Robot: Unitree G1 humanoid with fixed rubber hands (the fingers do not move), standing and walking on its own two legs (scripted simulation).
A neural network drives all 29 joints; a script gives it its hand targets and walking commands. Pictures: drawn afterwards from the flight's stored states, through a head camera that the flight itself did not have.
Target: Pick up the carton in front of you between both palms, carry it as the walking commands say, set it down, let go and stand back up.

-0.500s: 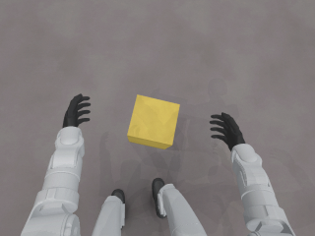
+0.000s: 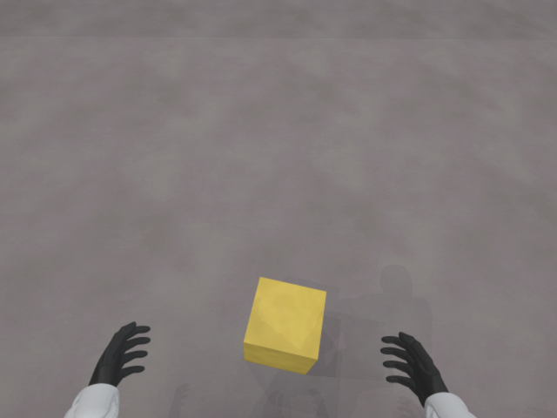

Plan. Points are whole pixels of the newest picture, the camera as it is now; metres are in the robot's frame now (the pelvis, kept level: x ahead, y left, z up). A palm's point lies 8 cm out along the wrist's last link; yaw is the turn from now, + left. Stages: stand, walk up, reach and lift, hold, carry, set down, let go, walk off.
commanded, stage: let go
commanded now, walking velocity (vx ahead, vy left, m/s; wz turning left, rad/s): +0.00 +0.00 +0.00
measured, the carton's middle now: (283, 327) +0.42 -0.09 -0.65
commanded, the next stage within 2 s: stand in 0.52 s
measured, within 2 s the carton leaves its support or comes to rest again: neither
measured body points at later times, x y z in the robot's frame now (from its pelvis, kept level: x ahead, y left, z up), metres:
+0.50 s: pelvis -0.01 +0.00 +0.00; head -0.01 +0.00 +0.45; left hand +0.16 +0.23 -0.08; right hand +0.17 -0.24 -0.07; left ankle -0.05 +0.11 -0.74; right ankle +0.00 -0.12 -0.74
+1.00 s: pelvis +0.01 -0.03 +0.00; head +0.02 -0.04 +0.45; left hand +0.13 +0.28 -0.09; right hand +0.16 -0.30 -0.11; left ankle -0.05 +0.11 -0.74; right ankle -0.01 -0.12 -0.74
